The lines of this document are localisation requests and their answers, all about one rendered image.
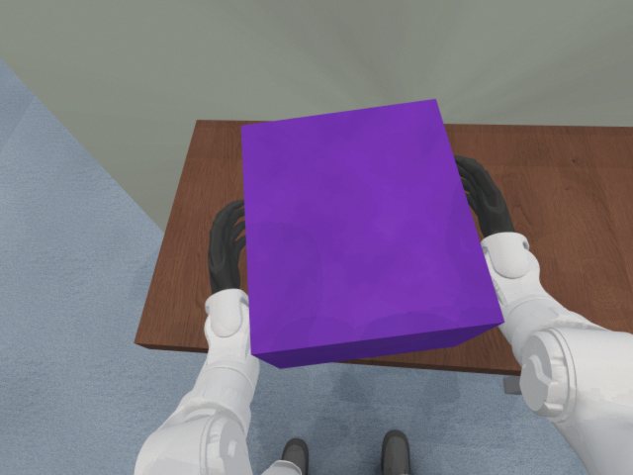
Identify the robot foot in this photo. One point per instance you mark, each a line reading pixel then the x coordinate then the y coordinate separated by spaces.
pixel 296 451
pixel 395 454

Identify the robot right foot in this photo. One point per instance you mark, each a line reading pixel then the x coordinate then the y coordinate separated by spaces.
pixel 395 454

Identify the table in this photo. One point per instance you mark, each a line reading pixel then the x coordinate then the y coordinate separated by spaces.
pixel 568 190

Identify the robot right hand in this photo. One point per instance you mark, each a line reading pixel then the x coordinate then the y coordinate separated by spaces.
pixel 485 198

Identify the left robot forearm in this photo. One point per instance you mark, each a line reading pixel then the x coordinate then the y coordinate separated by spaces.
pixel 227 381

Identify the robot left upper arm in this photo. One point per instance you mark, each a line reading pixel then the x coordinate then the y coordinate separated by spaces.
pixel 214 445

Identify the robot left hand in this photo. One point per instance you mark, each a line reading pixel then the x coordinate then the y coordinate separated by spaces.
pixel 223 254

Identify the right robot forearm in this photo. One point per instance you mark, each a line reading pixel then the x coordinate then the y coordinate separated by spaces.
pixel 526 307

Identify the robot left foot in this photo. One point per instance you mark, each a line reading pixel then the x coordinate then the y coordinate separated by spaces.
pixel 296 451

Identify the carton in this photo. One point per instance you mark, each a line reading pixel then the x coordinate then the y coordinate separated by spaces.
pixel 360 241

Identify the robot right upper arm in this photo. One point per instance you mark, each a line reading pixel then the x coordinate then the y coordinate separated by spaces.
pixel 582 381

